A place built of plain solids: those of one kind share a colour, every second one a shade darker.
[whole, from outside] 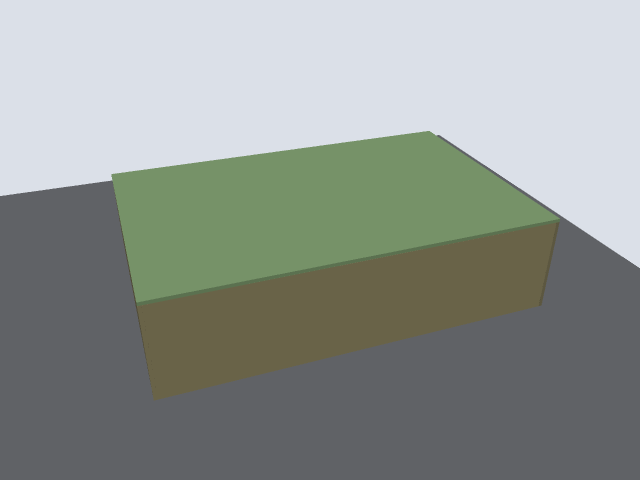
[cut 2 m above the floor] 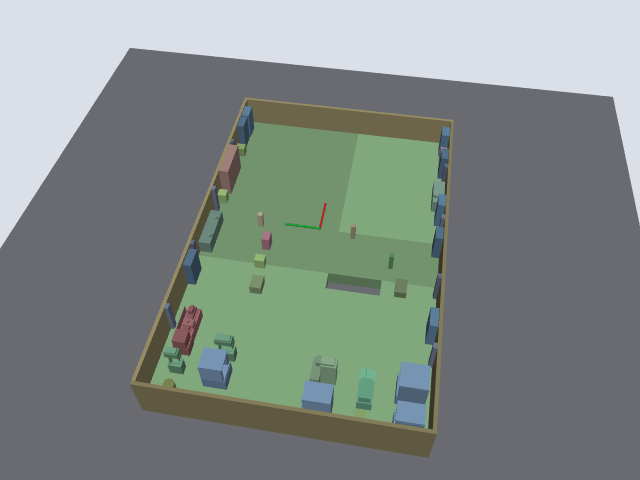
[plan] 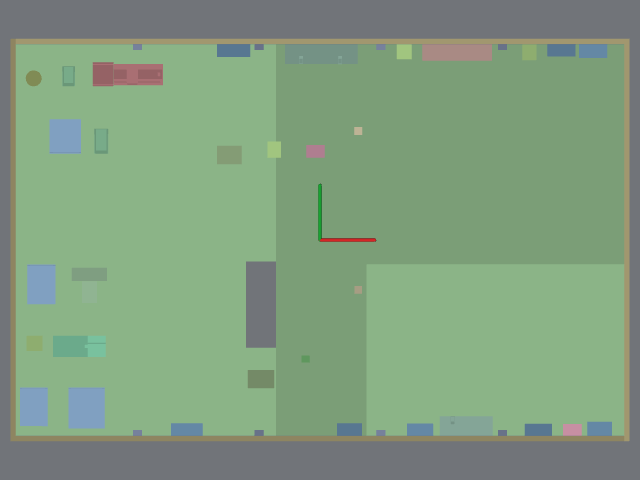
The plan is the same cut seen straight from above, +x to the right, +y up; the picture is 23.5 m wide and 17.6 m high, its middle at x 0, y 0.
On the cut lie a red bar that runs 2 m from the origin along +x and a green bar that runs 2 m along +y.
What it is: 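A machine and fitters' shop under lamps; one hall, a truck gangway, bays of machines, benches and stores, erecting floors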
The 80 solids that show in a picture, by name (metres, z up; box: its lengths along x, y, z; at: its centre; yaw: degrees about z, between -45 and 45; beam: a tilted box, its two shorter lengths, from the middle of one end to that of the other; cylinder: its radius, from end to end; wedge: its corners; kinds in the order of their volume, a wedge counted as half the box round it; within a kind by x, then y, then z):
{
 "floor_1": {"box": [8.44, 14.36, 0.93], "at": [-6.93, 0.0, 0.42]},
 "floor_2": {"box": [1.1, 7.97, 0.93], "at": [-2.16, 3.2, 0.42]},
 "floor_3": {"box": [22.31, 3.23, 0.93], "at": [0.0, -5.57, 0.42]},
 "floor_4": {"box": [22.31, 4.1, 0.93], "at": [0.0, 5.13, 0.42]},
 "floor_5": {"box": [3.32, 0.1, 0.93], "at": [0.04, -0.83, 0.42]},
 "floor_6": {"box": [3.32, 14.36, 0.93], "at": [0.04, 0.0, 0.42]},
 "floor_7": {"box": [12.77, 3.06, 0.93], "at": [4.77, -2.42, 0.42]},
 "floor_8": {"box": [9.47, 3.98, 0.93], "at": [6.43, 1.1, 0.42]},
 "floor_9": {"box": [9.45, 4.1, 0.93], "at": [6.43, 5.13, 0.42]},
 "wall_1": {"box": [0.2, 14.76, 5.71], "at": [-11.25, 0.0, 2.8]},
 "wall_2": {"box": [22.31, 0.2, 5.71], "at": [0.0, -7.28, 2.8]},
 "wall_3": {"box": [22.31, 0.2, 5.71], "at": [0.0, 7.28, 2.8]},
 "wall_4": {"box": [0.2, 14.76, 5.71], "at": [11.25, 0.0, 2.8]},
 "roof_1": {"box": [22.71, 14.76, 0.2], "at": [0.0, 0.0, 5.76]},
 "press_1": {"box": [0.2, 1.36, 0.9], "at": [-10.63, -1.68, 2.11]},
 "press_2": {"box": [1.02, 1.37, 0.6], "at": [-10.49, -6.14, 2.96]},
 "press_3": {"box": [1.03, 1.41, 0.6], "at": [-10.22, -1.65, 2.86]},
 "press_4": {"box": [0.2, 1.16, 1.15], "at": [-9.82, 3.84, 2.24]},
 "press_5": {"box": [0.96, 0.72, 0.08], "at": [-9.34, 3.56, 1.7]},
 "press_6": {"box": [1.16, 1.26, 0.78], "at": [-9.34, 3.79, 1.27]},
 "press_7": {"box": [1.16, 1.21, 0.6], "at": [-9.34, 3.82, 3.11]},
 "press_8": {"box": [0.2, 1.41, 1.12], "at": [-9.12, -6.21, 2.22]},
 "press_9": {"box": [1.33, 1.46, 0.6], "at": [-8.55, -6.18, 3.08]},
 "press_10": {"box": [1.33, 1.51, 0.78], "at": [-8.55, -6.16, 1.27]},
 "cabinet_1": {"box": [1.17, 0.46, 1.86], "at": [-4.88, -6.95, 1.81]},
 "cabinet_2": {"box": [1.22, 0.47, 1.8], "at": [-3.17, 6.95, 1.79]},
 "cabinet_3": {"box": [0.92, 0.47, 1.79], "at": [1.08, -6.95, 1.78]},
 "cabinet_4": {"box": [0.97, 0.45, 1.92], "at": [3.67, -6.96, 1.84]},
 "cabinet_5": {"box": [1.0, 0.45, 1.84], "at": [8.01, -6.96, 1.8]},
 "cabinet_6": {"box": [1.04, 0.45, 1.91], "at": [8.85, 6.96, 1.84]},
 "cabinet_7": {"box": [1.04, 0.51, 1.9], "at": [10.01, 6.92, 1.83]},
 "cabinet_8": {"box": [0.91, 0.52, 1.84], "at": [10.25, -6.92, 1.8]},
 "shelving_1": {"box": [2.57, 0.61, 2.15], "at": [5.03, 6.88, 1.96]},
 "bench_1": {"box": [2.67, 0.73, 0.86], "at": [0.05, 6.82, 1.31]},
 "bench_2": {"box": [1.94, 0.72, 0.9], "at": [5.36, -6.82, 1.33]},
 "pier_1": {"box": [0.34, 0.22, 4.77], "at": [-6.69, -7.07, 3.27]},
 "pier_2": {"box": [0.34, 0.22, 4.77], "at": [-6.69, 7.07, 3.27]},
 "pier_3": {"box": [0.34, 0.22, 4.77], "at": [-2.23, -7.07, 3.27]},
 "pier_4": {"box": [0.34, 0.22, 4.77], "at": [-2.23, 7.07, 3.27]},
 "pier_5": {"box": [0.34, 0.22, 4.77], "at": [2.23, -7.07, 3.27]},
 "pier_6": {"box": [0.34, 0.22, 4.77], "at": [2.23, 7.07, 3.27]},
 "pier_7": {"box": [0.34, 0.22, 4.77], "at": [6.69, -7.07, 3.27]},
 "pier_8": {"box": [0.34, 0.22, 4.77], "at": [6.69, 7.07, 3.27]},
 "lathe_1": {"box": [0.77, 0.71, 0.65], "at": [-7.95, 6.06, 1.88]},
 "lathe_2": {"box": [0.77, 0.78, 0.05], "at": [-7.95, 6.07, 1.53]},
 "lathe_3": {"box": [0.77, 0.88, 0.62], "at": [-7.95, 6.08, 1.19]},
 "lathe_4": {"box": [0.42, 0.59, 0.14], "at": [-6.88, 6.03, 1.81]},
 "lathe_5": {"box": [1.46, 0.03, 0.53], "at": [-6.79, 6.44, 1.82]},
 "lathe_6": {"box": [1.69, 0.04, 0.04], "at": [-6.7, 5.79, 1.68]},
 "lathe_7": {"box": [1.78, 0.35, 0.23], "at": [-6.68, 6.08, 1.67]},
 "lathe_8": {"box": [1.81, 0.78, 0.67], "at": [-6.66, 6.07, 1.22]},
 "lathe_9": {"box": [0.36, 0.25, 0.27], "at": [-6.13, 6.08, 1.92]},
 "mill_1": {"box": [0.55, 0.81, 1.81], "at": [-8.45, -1.91, 1.79]},
 "mill_2": {"box": [0.43, 0.71, 0.18], "at": [-8.45, -1.86, 2.79]},
 "mill_3": {"box": [0.43, 0.24, 0.3], "at": [-8.45, -1.39, 2.73]},
 "mill_4": {"box": [1.29, 0.49, 0.99], "at": [-8.45, -1.26, 1.38]},
 "saw_1": {"box": [1.1, 0.59, 0.45], "at": [-9.18, -3.9, 1.79]},
 "saw_2": {"box": [1.27, 0.78, 0.68], "at": [-9.15, -3.9, 1.22]},
 "saw_3": {"box": [0.77, 0.11, 0.11], "at": [-8.24, -3.9, 1.62]},
 "saw_4": {"box": [0.66, 0.78, 0.62], "at": [-8.19, -3.9, 1.19]},
 "drill_1": {"box": [0.47, 0.53, 0.06], "at": [-9.22, 5.9, 1.65]},
 "drill_2": {"box": [0.47, 0.73, 0.74], "at": [-9.22, 6.0, 1.25]},
 "drill_3": {"box": [0.43, 0.71, 0.34], "at": [-9.22, 6.01, 2.62]},
 "drill_4": {"box": [0.33, 0.59, 0.1], "at": [-9.22, 6.05, 2.84]},
 "drill_5": {"box": [0.42, 0.6, 0.05], "at": [-8.02, 3.5, 1.89]},
 "drill_6": {"box": [0.52, 0.92, 0.74], "at": [-8.02, 3.62, 1.25]},
 "drill_7": {"box": [0.48, 0.9, 0.34], "at": [-8.02, 3.63, 2.57]},
 "drill_8": {"box": [0.38, 0.78, 0.1], "at": [-8.02, 3.67, 2.79]},
 "binsmall_1": {"box": [0.58, 0.56, 0.8], "at": [-10.47, -3.79, 1.28]},
 "binsmall_2": {"box": [0.5, 0.59, 0.69], "at": [-1.68, 3.31, 1.23]},
 "binsmall_3": {"box": [0.55, 0.56, 0.76], "at": [3.09, 6.9, 1.26]},
 "binsmall_4": {"box": [0.53, 0.6, 0.68], "at": [7.68, 6.88, 1.22]},
 "platestack_1": {"box": [0.91, 0.68, 0.57], "at": [-3.33, 3.12, 1.17]},
 "platestack_2": {"box": [0.97, 0.67, 0.49], "at": [-2.16, -5.1, 1.13]},
 "trolley_1": {"box": [0.68, 0.47, 0.95], "at": [-0.16, 3.25, 1.36]},
 "trolley_2": {"box": [0.69, 0.44, 0.98], "at": [9.25, -6.96, 1.37]},
 "drum_1": {"cylinder": 0.29, "from": [-10.5, 5.93, 0.88], "to": [-10.5, 5.93, 1.76]},
 "bollard_1": {"box": [0.28, 0.28, 1.08], "at": [1.4, -1.83, 1.42]},
 "bollard_2": {"box": [0.3, 0.3, 1.05], "at": [1.4, 3.99, 1.41]},
 "pendant_1": {"box": [0.3, 0.26, 1.14], "at": [-0.53, -4.36, 1.45]}
}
